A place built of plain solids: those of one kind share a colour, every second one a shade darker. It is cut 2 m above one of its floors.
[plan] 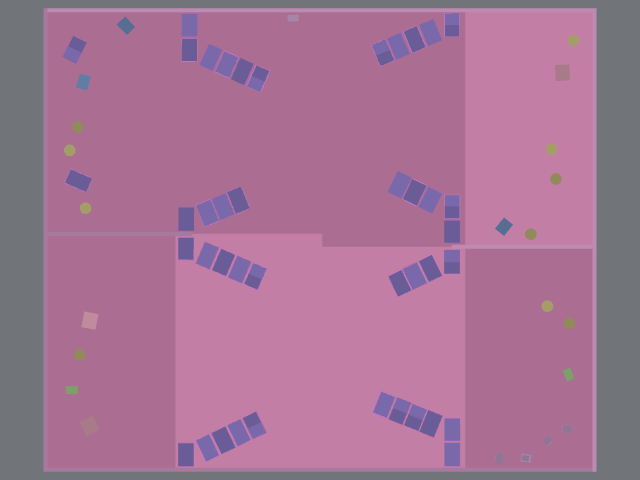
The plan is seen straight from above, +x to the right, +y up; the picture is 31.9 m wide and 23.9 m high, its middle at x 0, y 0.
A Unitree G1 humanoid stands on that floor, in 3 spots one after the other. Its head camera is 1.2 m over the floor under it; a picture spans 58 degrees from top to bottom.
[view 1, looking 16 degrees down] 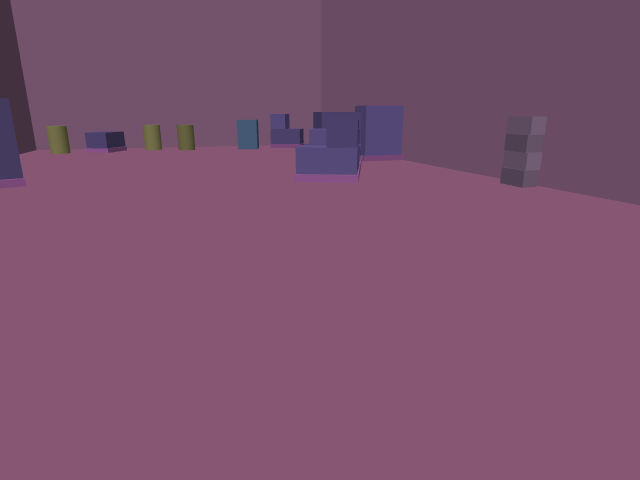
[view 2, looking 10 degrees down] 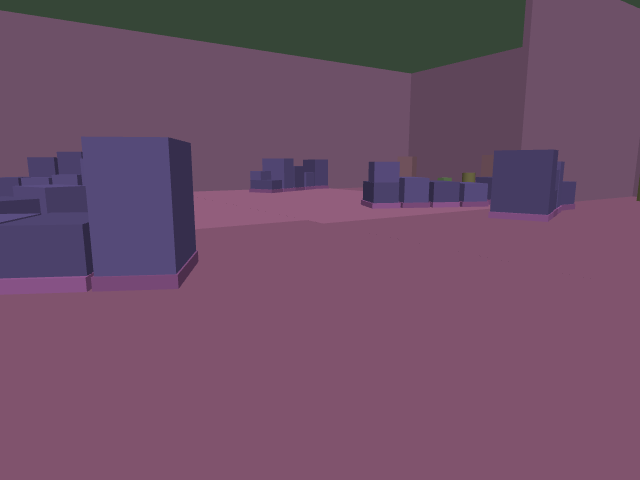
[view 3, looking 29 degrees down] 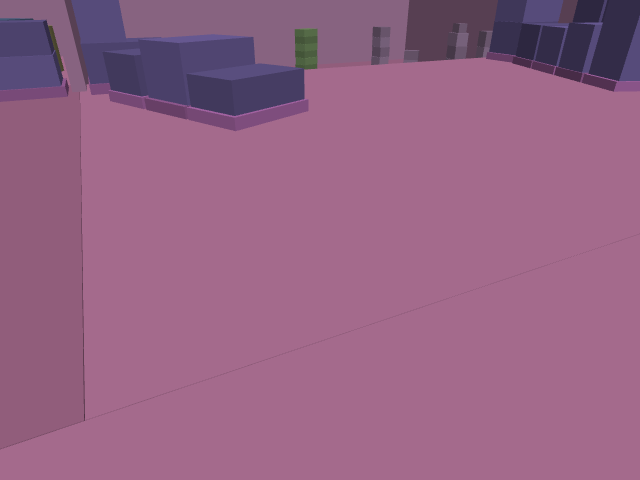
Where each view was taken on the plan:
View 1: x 4.93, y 5.27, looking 162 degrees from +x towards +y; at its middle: floor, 4.35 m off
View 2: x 4.93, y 7.60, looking -123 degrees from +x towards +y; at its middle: floor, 6.91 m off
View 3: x -1.07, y -0.61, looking -26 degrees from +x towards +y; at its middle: floor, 2.48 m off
